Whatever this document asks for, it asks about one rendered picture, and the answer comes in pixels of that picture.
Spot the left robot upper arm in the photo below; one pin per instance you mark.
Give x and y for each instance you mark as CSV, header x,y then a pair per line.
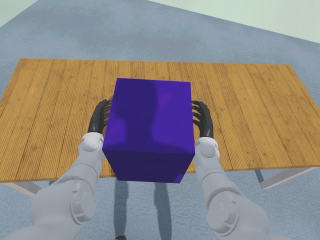
x,y
58,212

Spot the robot right hand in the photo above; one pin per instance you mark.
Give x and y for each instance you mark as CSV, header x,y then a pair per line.
x,y
205,123

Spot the right robot upper arm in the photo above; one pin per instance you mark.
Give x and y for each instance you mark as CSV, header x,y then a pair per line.
x,y
232,217

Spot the robot right forearm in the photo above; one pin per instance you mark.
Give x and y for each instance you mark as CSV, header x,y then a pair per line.
x,y
210,175

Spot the robot left hand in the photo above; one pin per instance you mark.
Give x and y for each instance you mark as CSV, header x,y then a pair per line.
x,y
97,122

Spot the robot left forearm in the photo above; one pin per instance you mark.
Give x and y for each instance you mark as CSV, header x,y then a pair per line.
x,y
88,165

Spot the table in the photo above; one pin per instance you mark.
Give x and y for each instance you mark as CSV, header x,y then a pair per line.
x,y
263,117

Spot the carton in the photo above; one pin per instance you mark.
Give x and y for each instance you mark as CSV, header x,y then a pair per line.
x,y
150,134

